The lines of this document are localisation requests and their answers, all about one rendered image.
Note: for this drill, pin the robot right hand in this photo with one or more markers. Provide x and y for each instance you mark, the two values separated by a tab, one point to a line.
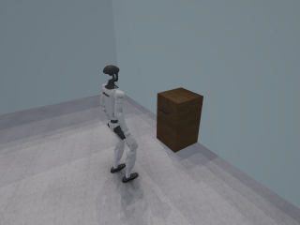
131	140

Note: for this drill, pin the robot left forearm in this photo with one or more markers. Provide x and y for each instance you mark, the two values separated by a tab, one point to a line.
104	109

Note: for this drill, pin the drawer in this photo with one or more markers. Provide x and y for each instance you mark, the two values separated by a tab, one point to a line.
171	112

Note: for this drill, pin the robot right forearm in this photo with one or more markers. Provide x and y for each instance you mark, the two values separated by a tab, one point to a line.
122	123

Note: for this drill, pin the cabinet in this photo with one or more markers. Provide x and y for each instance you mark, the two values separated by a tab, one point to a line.
184	131

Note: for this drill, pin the robot torso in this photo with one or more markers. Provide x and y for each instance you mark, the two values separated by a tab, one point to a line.
109	101

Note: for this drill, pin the robot right upper arm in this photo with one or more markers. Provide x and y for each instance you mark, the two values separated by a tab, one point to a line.
119	97

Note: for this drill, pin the right robot shin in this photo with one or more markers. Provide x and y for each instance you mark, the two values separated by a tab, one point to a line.
130	162

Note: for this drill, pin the robot left upper arm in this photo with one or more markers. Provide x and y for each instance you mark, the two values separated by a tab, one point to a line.
102	102

